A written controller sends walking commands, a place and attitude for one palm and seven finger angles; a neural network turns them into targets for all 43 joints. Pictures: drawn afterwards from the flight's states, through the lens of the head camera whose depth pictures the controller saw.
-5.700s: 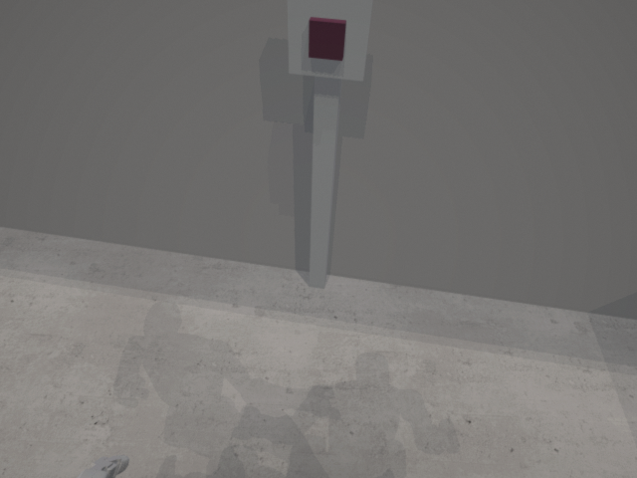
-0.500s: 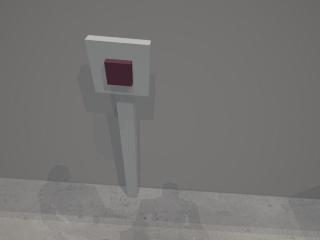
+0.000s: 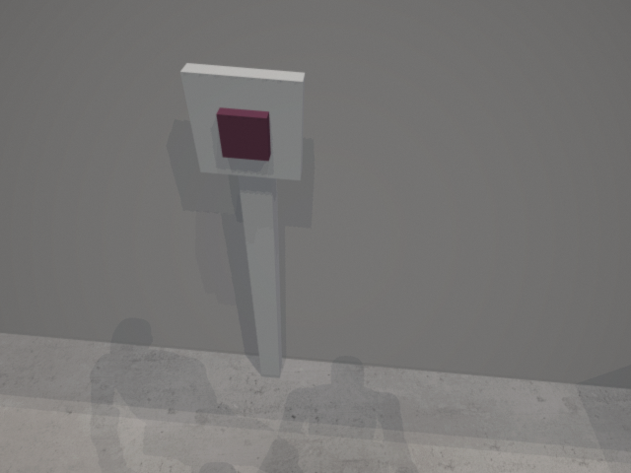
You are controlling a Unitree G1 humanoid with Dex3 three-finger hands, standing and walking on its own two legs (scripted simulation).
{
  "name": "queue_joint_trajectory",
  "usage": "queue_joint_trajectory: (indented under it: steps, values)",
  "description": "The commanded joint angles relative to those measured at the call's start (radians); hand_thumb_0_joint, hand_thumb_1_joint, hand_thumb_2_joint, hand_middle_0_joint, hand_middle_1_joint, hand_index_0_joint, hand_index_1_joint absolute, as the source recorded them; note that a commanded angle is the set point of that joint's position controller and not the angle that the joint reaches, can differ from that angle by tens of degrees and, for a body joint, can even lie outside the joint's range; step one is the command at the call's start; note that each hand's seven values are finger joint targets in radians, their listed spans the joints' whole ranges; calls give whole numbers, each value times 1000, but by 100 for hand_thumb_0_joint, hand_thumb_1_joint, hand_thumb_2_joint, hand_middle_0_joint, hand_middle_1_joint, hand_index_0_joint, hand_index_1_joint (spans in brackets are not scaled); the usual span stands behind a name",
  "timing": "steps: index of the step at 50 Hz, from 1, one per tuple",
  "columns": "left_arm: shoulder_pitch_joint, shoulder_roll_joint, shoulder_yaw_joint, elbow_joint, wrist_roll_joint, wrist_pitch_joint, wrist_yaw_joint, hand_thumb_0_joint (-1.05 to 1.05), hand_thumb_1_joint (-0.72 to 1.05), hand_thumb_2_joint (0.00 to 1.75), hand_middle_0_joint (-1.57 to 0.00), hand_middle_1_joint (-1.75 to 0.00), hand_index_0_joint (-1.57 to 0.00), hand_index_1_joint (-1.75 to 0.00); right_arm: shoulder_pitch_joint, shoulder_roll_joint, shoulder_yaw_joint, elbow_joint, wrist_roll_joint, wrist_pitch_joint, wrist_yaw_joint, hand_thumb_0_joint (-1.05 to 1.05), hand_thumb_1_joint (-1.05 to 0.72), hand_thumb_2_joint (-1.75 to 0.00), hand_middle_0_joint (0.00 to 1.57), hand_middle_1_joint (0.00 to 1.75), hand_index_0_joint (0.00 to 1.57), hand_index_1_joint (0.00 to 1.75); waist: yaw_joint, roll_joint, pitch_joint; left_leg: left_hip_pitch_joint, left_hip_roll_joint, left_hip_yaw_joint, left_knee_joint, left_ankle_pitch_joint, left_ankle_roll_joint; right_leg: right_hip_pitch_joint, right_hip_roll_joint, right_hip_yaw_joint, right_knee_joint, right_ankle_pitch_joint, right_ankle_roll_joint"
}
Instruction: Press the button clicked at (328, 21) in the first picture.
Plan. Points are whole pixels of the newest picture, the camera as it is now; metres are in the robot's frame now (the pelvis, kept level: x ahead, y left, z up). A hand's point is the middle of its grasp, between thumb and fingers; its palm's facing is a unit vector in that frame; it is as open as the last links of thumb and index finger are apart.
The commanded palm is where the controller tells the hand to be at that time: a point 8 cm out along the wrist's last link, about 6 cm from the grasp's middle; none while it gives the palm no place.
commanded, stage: shuffle to correct the standing spot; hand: left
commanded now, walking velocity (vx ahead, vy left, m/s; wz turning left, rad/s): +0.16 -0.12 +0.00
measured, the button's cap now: (245, 133) +0.54 +0.15 +0.17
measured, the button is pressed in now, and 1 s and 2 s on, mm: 0 0 0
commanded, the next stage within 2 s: come to a stop and stand still in 0.26 s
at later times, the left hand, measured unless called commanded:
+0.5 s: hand out of the picture +0.06 +0.14 -0.18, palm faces +0.02 -0.99 -0.13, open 7.3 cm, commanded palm none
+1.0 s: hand out of the picture +0.09 +0.15 -0.19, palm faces +0.07 -0.98 -0.16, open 7.3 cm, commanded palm none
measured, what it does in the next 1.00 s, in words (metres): steps on the spot: right foot, then left foot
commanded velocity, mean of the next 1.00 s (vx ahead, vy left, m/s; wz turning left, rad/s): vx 0.03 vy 0.00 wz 0.00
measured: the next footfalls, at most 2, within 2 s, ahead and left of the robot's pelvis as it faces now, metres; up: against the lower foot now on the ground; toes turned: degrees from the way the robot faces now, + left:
right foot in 0.64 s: +0.16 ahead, -0.18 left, +0.00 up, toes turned -5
left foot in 0.94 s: +0.08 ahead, +0.05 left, +0.00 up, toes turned +3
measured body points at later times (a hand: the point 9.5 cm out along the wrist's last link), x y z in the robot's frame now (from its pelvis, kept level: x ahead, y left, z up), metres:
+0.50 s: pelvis +0.06 -0.02 +0.01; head +0.06 +0.01 +0.46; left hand +0.06 +0.20 -0.17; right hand +0.02 -0.22 -0.14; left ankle +0.06 +0.07 -0.74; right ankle +0.08 -0.17 -0.68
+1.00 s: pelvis +0.03 -0.03 -0.01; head +0.03 +0.00 +0.44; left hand +0.09 +0.20 -0.18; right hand +0.08 -0.27 -0.14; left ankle +0.04 +0.05 -0.74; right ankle +0.11 -0.17 -0.72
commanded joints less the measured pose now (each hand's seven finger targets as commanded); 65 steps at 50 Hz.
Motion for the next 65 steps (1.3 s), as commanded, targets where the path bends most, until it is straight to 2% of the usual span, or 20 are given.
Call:
queue_joint_trajectory:
  steps: [1, 2, 4, 11, 12, 13, 14, 20, 26, 30, 33, 36, 41, 45, 46, 47, 49, 54, 61, 65]
  values:
    - [136, 77, 18, -15, -4, -16, 7, 0, 90, 90, -20, -30, -20, -30, -17, -105, -27, -72, -1, -19, -11, 0, -90, -90, 20, 30, 20, 30, 25, -106, 151, -173, 56, -74, -7, -343, 8, -38, -102, 212, -231, -298, -81]
    - [132, 103, 25, -16, -7, -21, 13, 0, 90, 90, -20, -30, -20, -30, -24, -66, -18, -83, 2, -24, -6, 0, -90, -90, 20, 30, 20, 30, 23, -217, 160, -211, 10, 10, 138, -244, -4, -30, -183, 316, -312, -369, -116]
    - [99, 101, 28, -25, -11, -35, 21, 0, 90, 90, -20, -30, -20, -30, -52, -48, -15, -92, 2, -34, 2, 0, -90, -90, 20, 30, 20, 30, 12, -182, 177, -221, 20, 20, 340, -202, 4, -70, -249, 380, -371, -297, -166]
    - [69, 66, 21, -6, -9, -40, 18, 0, 90, 90, -20, -30, -20, -30, 87, -14, -7, -41, 6, -63, 2, 0, -90, -90, 20, 30, 20, 30, -44, -15, 147, 141, 28, 83, 16, -108, -18, -226, -117, 125, -166, -132, -113]
    - [69, 38, 14, -10, -11, -35, 12, 0, 90, 90, -20, -30, -20, -30, 154, -59, -15, -19, 4, -70, -8, 0, -90, -90, 20, 30, 20, 30, -61, 87, 133, 213, 114, -40, -72, -179, 5, -290, -69, 86, -34, -137, -85]
    - [81, -7, 7, -27, -12, -35, 4, 0, 90, 90, -20, -30, -20, -30, 235, -144, -36, -6, -7, -73, -16, 0, -90, -90, 20, 30, 20, 30, -78, 292, 100, 284, 335, -365, -229, -290, 94, -419, 11, -17, 203, -175, -34]
    - [32, 4, 11, -63, -1, -35, -1, 0, 90, 90, -20, -30, -20, -30, 266, -187, -50, -9, -7, -66, -26, 0, -90, -90, 20, 30, 20, 30, -84, 265, 104, 285, 462, -522, -328, -332, 186, -494, 10, -20, 406, -226, -24]
    - [-33, -24, 21, -45, 8, -24, -19, 0, 90, 90, -20, -30, -20, -30, 129, -64, -12, -31, 2, -97, -30, 0, -90, -90, 20, 30, 20, 30, -5, 67, 127, 77, 294, -152, -311, 87, 136, -395, -72, 25, 576, 84, 15]
    - [-112, -36, 10, -57, -17, -16, 4, 0, 90, 90, -20, -30, -20, -30, 111, -72, -5, -15, -4, -81, -31, 0, -90, -90, 20, 30, 20, 30, -8, 158, 67, 94, 254, -16, -175, 488, 118, -176, -43, -34, 204, 82, 44]
    - [-73, 34, 27, -53, -15, -33, 13, 0, 90, 90, -20, -30, -20, -30, 112, -70, -18, -7, 7, -56, -22, 0, -90, -90, 20, 30, 20, 30, 19, 67, 47, 30, 186, -2, -41, 206, 34, 36, -57, -19, -92, 274, 51]
    - [-89, 162, 41, -77, -15, -37, 25, 0, 90, 90, -20, -30, -20, -30, 178, 3, -20, -17, 19, -34, -11, 0, -90, -90, 20, 30, 20, 30, -16, -147, -32, -42, 37, 69, 128, -252, -44, 77, -342, 190, -69, 739, -94]
    - [-114, 146, 49, -86, -9, -37, 36, 0, 90, 90, -20, -30, -20, -30, 117, -12, -27, -27, 15, -8, -14, 0, -90, -90, 20, 30, 20, 30, 10, -305, -47, -87, 31, 32, 370, -362, -56, 74, -346, 220, -103, 832, -155]
    - [-180, 183, 74, -136, 2, -15, 45, 0, 90, 90, -20, -30, -20, -30, 57, -12, -30, -57, 15, 5, 1, 0, -90, -90, 20, 30, 20, 30, 11, -156, -29, -67, 14, 26, 359, -306, -68, -4, -324, 195, -136, 574, -172]
    - [-244, 168, 73, -161, -5, 7, 38, 0, 90, 90, -20, -30, -20, -30, 155, -10, -28, -38, 16, -5, 3, 0, -90, -90, 20, 30, 20, 30, -48, -110, -10, 202, -1, 57, -13, -80, -51, -223, -221, 140, -97, 82, -86]
    - [-248, 126, 63, -173, -13, 16, 33, 0, 90, 90, -20, -30, -20, -30, 168, -50, -32, -42, 10, -11, 0, 0, -90, -90, 20, 30, 20, 30, -56, 48, 9, 232, 61, -17, -118, -109, -36, -294, -144, 78, 4, -50, -38]
    - [-241, 58, 53, -188, -22, 25, 27, 0, 90, 90, -20, -30, -20, -30, 134, -125, -44, -69, -4, -16, -4, 0, -90, -90, 20, 30, 20, 30, -52, 320, 61, 120, 265, -295, -283, -274, 29, -368, -35, -13, 183, -178, 21]
    - [-243, 69, 53, -173, -8, 27, 18, 0, 90, 90, -20, -30, -20, -30, -7, -135, -36, -119, -13, -18, -10, 0, -90, -90, 20, 30, 20, 30, -13, 241, 130, -133, 314, -365, -402, -444, 122, -263, -32, 85, 397, -84, 9]
    - [-139, 41, 38, -86, 2, 7, -4, 0, 90, 90, -20, -30, -20, -30, 7, -110, -23, -101, -4, -48, -17, 0, -90, -90, 20, 30, 20, 30, -5, 109, 111, 38, 233, -214, -346, -295, 96, -335, -12, 50, 538, 29, 23]
    - [-169, 13, 15, -77, -3, -8, -4, 0, 90, 90, -20, -30, -20, -30, 122, -103, -19, -45, -8, -56, -26, 0, -90, -90, 20, 30, 20, 30, -59, 106, 78, 189, 276, -227, -312, -104, 140, -265, -38, 19, 245, -96, 23]
    - [-88, -8, 4, -29, -13, -17, 6, 0, 90, 90, -20, -30, -20, -30, 107, -114, -17, -20, 0, -45, -24, 0, -90, -90, 20, 30, 20, 30, -22, 90, 46, 115, 236, -189, -242, -72, 109, -54, -18, 1, -33, -25, 14]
